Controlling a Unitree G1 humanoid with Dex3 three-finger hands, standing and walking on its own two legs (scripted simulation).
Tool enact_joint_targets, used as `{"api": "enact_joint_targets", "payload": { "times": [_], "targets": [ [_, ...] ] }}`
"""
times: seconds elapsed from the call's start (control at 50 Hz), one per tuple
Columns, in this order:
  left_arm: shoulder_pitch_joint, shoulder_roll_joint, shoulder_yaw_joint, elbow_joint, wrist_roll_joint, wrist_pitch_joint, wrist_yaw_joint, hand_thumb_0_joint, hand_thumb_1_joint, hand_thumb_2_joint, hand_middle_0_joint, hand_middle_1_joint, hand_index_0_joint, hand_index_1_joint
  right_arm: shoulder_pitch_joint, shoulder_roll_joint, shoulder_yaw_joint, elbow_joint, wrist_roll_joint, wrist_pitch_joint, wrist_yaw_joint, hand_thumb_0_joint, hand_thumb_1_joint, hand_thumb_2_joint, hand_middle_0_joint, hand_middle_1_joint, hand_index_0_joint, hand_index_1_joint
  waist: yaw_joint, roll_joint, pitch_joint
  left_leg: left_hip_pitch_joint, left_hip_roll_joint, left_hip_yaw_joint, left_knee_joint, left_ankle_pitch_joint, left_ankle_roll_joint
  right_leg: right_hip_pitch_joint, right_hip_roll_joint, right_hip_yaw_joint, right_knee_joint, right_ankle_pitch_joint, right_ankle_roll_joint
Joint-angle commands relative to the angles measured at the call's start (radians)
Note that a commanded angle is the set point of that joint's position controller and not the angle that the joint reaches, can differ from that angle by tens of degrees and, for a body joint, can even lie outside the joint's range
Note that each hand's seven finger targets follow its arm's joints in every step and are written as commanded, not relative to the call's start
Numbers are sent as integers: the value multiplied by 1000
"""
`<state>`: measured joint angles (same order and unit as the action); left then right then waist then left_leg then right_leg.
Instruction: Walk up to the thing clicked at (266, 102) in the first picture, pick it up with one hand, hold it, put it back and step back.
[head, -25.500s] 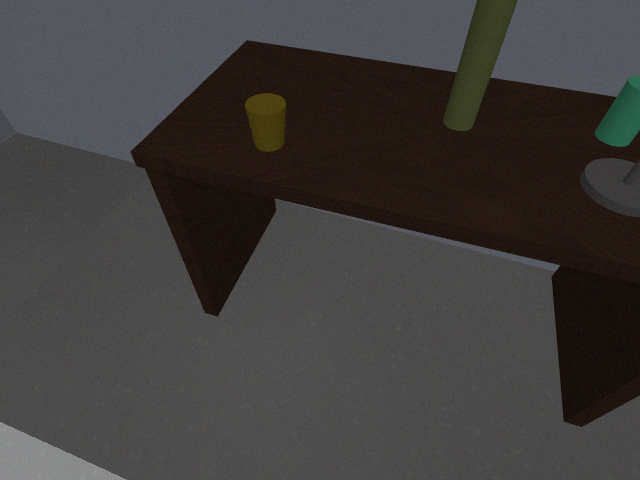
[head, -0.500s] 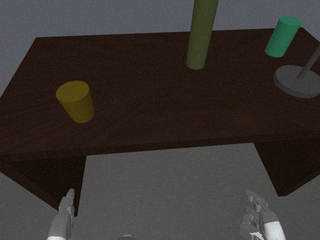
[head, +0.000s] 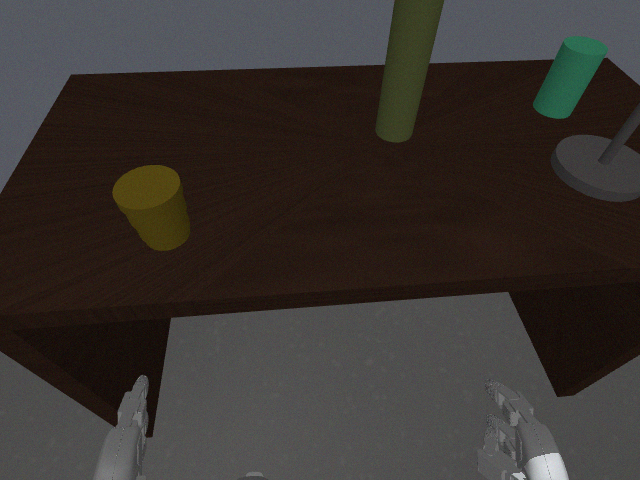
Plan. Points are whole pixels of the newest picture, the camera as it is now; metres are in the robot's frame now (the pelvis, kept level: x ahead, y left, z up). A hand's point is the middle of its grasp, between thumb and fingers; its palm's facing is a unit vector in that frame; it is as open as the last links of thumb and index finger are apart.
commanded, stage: home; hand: left
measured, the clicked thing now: (158, 211) +0.47 +0.23 +0.07
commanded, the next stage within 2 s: stand in 0.66 s
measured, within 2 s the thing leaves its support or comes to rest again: neither
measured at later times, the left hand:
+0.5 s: hand (168, 477) +0.16 +0.18 -0.04, palm faces +0.11 -0.96 -0.27, open 17.7 cm
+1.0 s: hand out of the picture +0.04 +0.25 -0.11, palm faces -0.04 -0.93 -0.37, open 14.7 cm
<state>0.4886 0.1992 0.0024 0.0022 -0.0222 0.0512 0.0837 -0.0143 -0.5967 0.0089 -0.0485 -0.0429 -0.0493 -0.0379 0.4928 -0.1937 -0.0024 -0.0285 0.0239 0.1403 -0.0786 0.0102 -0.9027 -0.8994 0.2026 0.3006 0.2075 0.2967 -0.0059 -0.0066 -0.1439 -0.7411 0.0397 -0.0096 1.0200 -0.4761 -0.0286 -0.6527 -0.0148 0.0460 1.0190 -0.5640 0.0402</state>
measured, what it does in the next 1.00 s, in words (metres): stands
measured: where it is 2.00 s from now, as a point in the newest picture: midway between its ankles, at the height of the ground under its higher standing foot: outside the picture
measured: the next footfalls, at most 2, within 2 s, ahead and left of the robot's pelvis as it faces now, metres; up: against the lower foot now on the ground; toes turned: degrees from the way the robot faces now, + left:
none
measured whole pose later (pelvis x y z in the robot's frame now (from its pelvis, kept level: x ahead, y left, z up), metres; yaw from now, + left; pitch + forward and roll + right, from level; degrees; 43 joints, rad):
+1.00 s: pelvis -0.02 +0.00 +0.04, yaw +0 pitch -1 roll +0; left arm 0.29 0.36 0.02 0.86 0.04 -0.02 0.02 -0.01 -0.20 0.40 -0.17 -0.23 -0.17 -0.22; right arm 0.22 -0.33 -0.05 0.92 -0.04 0.00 0.00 0.01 -0.91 -0.90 0.20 0.30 0.21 0.30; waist 0.00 -0.01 0.05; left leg -0.40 0.04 -0.01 0.77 -0.36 -0.02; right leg -0.31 -0.02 0.04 0.76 -0.43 0.03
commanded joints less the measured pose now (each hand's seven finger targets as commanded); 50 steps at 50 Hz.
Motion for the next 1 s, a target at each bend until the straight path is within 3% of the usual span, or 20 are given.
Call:
{"api": "enact_joint_targets", "payload": {
  "times": [0.0,0.04,0.1,0.12,0.14,0.22,0.28,0.36,0.5,0.52,0.56,0.62,0.66,0.72,0.74,0.78,0.8,0.84,0.94,0.98],
  "targets": [
    [12,101,72,-180,-3,-53,8,0,-611,14,-42,-43,-41,-42,-10,-105,-66,-189,0,-55,-10,0,-898,-901,200,301,200,301,12,0,-75,153,-23,52,-154,230,25,1,20,-68,-169,296,-30],
    [19,99,73,-187,-4,-55,7,0,-609,21,-43,-44,-43,-44,-10,-101,-65,-199,-2,-56,-11,0,-898,-901,200,301,200,301,13,13,-112,164,-26,56,-141,264,26,19,18,-63,-165,340,-30],
    [1,86,52,-196,-4,-50,5,0,-611,11,-41,-42,-41,-42,-9,-99,-57,-197,0,-58,-7,0,-898,-901,200,301,200,301,-1,23,-84,166,-23,51,-152,248,25,-1,22,-71,-159,313,-32],
    [2,92,61,-200,-6,-51,5,0,-611,16,-42,-43,-42,-43,-5,-94,-52,-190,0,-57,-7,0,-898,-901,200,301,200,301,12,20,-97,158,-23,48,-150,252,25,11,20,-72,-157,315,-34],
    [56,108,85,-183,-1,-39,25,0,-593,31,-45,-48,-44,-48,-103,-144,-61,84,9,-63,-20,0,-898,-901,200,301,200,301,1,6,-77,164,-16,19,-146,221,26,9,38,-85,-167,291,-33],
    [50,88,37,-226,-1,-13,37,0,-611,0,-39,-39,-39,-39,-118,-131,-49,82,9,-104,-30,0,-898,-901,200,301,200,301,-20,18,-104,208,-14,23,-139,282,30,23,38,-85,-171,346,-30],
    [10,101,41,-231,2,-6,50,0,-600,27,-44,-47,-44,-47,-161,-136,-50,157,7,-126,-42,0,-898,-901,200,301,200,301,-24,69,-38,183,-11,22,-166,202,24,-6,37,-89,-184,269,-39],
    [25,112,52,-244,4,14,60,0,-611,19,-42,-45,-42,-45,-189,-140,-54,208,5,-156,-52,0,-898,-901,200,301,200,301,-22,48,-95,217,-8,14,-155,264,27,29,38,-95,-185,322,-37],
    [27,94,41,-206,7,63,66,0,-611,17,-42,-45,-42,-45,-233,-144,-52,274,-3,-209,-63,0,-899,-901,200,301,200,301,-28,8,-75,206,-11,13,-158,237,30,35,38,-98,-208,299,-34],
    [-152,286,96,145,134,-7,24,0,-611,16,-42,-43,-42,-43,-284,-288,-84,538,-117,-188,-18,0,-898,-901,200,301,200,301,2,-25,64,286,14,-36,-187,340,78,169,-25,-17,-249,334,-103],
    [-142,307,104,282,129,-60,-11,0,-597,28,-44,-48,-44,-47,-279,-290,-93,584,-132,-178,16,0,-899,-901,200,300,200,300,-9,-55,16,306,4,-25,-183,348,99,219,-53,47,-243,392,-139],
    [-169,289,72,372,88,-89,-41,0,-534,65,-51,-58,-50,-58,-306,-281,-87,618,-88,-183,52,0,-898,-901,200,300,200,300,11,-15,47,324,7,-63,-239,279,117,218,-43,46,-262,304,-128],
    [-196,297,72,443,76,-91,-49,0,-573,42,-46,-52,-46,-51,-322,-277,-90,658,-68,-182,68,0,-899,-901,200,300,200,300,11,-21,53,348,4,-66,-260,233,104,198,-47,63,-294,262,-130],
    [-227,305,73,529,77,-93,-57,0,-577,40,-46,-51,-46,-51,-341,-284,-100,704,-71,-177,76,0,-899,-901,200,300,200,300,9,10,109,334,14,-104,-327,25,111,169,-38,76,-350,121,-126],
    [-227,312,74,559,80,-97,-58,0,-578,40,-46,-51,-46,-51,-347,-282,-101,718,-71,-177,77,0,-899,-901,200,300,200,300,7,-1,110,348,11,-96,-318,40,111,179,-45,86,-371,132,-128],
    [-250,320,77,603,77,-103,-58,0,-418,200,-200,-211,-200,-211,-327,-282,-98,751,-74,-179,79,0,-900,-900,200,300,200,300,-1,-5,107,364,6,-83,-331,97,109,211,-54,94,-379,186,-126],
    [-255,324,78,626,73,-102,-57,0,-338,280,-200,-291,-200,-291,-318,-287,-98,769,-73,-179,77,0,-900,-900,200,300,200,300,-3,17,128,375,16,-102,-367,90,110,189,-44,84,-371,184,-123],
    [-225,310,73,676,66,-103,-55,0,-178,440,-200,-300,-200,-301,-335,-307,-103,796,-72,-182,75,0,-900,-900,200,300,200,300,18,81,109,413,57,-162,-411,129,125,225,-25,42,-345,238,-109],
    [-225,342,71,782,58,-105,-50,0,222,840,-200,-300,-200,-301,-321,-317,-96,874,-58,-178,65,0,-900,-900,200,300,200,300,7,24,100,466,37,-96,-387,314,97,308,-61,77,-421,395,-113],
    [-231,339,68,815,49,-97,-48,0,382,900,-200,-300,-200,-301,-319,-329,-93,906,-59,-175,62,0,-900,-900,200,300,200,300,8,57,110,490,52,-112,-440,302,97,310,-50,62,-427,380,-104]
  ]
}}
